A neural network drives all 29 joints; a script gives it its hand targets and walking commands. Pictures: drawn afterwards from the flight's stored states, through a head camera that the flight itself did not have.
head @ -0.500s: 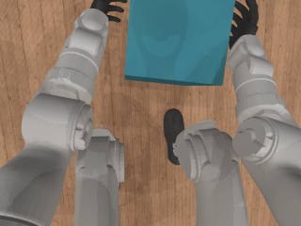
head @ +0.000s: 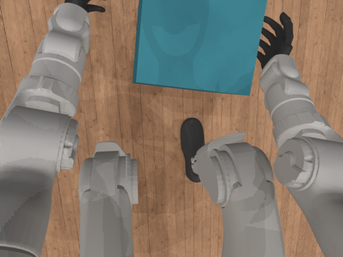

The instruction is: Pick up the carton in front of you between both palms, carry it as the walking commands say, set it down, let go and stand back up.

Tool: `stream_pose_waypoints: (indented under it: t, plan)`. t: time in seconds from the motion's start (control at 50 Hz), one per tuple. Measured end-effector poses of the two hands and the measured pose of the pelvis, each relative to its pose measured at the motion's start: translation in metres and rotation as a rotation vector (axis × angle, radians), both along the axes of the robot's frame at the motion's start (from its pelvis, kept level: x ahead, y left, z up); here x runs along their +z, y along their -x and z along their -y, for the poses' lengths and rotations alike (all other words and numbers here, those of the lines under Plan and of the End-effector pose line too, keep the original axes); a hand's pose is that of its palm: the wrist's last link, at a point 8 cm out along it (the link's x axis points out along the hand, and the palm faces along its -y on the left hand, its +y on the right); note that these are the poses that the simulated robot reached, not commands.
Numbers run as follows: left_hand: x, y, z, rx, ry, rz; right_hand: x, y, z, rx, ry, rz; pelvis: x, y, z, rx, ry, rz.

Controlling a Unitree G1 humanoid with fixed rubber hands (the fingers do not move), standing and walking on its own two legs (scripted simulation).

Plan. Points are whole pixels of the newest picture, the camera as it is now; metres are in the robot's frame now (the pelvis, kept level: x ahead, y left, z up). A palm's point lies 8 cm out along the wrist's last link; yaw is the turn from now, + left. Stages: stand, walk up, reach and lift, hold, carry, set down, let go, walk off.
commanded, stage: set down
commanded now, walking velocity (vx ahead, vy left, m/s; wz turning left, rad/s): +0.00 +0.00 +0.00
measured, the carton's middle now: (184, 43) +0.50 -0.06 -0.26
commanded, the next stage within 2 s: let go in 1.12 s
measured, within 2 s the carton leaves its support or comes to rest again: neither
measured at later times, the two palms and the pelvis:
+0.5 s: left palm out of the picture +0.57 +0.15 -0.05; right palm (316, 55) +0.46 -0.22 -0.06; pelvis +0.01 -0.01 +0.07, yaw +2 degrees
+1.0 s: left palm out of the picture +0.58 +0.16 +0.09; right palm out of the picture +0.45 -0.22 +0.09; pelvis +0.04 -0.01 +0.20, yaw +3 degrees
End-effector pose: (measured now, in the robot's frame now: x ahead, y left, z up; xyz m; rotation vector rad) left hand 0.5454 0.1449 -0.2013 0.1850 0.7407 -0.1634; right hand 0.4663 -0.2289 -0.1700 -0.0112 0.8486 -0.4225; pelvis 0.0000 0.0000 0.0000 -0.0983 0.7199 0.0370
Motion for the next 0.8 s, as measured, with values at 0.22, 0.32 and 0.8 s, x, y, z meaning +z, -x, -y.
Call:
stream_pose_waypoints:
  t: [0.22, 0.32, 0.8]
  plan:
    - [0.035, -0.017, 0.010, -0.014, 0.009, 0.103, 0.018, -0.004, 0.007, 0.011, -0.006, 0.117, 0.011, -0.001, 0.007, -0.009, -0.013, -0.016]
    - [0.078, -0.022, 0.013, -0.012, -0.021, 0.124, 0.051, -0.001, -0.006, -0.003, -0.037, 0.181, 0.028, -0.001, 0.008, -0.019, -0.034, -0.013]
    - [0.230, -0.029, -0.007, 0.009, -0.011, 0.091, 0.199, 0.009, -0.008, -0.006, -0.019, 0.199, 0.143, -0.022, 0.012, -0.020, -0.060, -0.093]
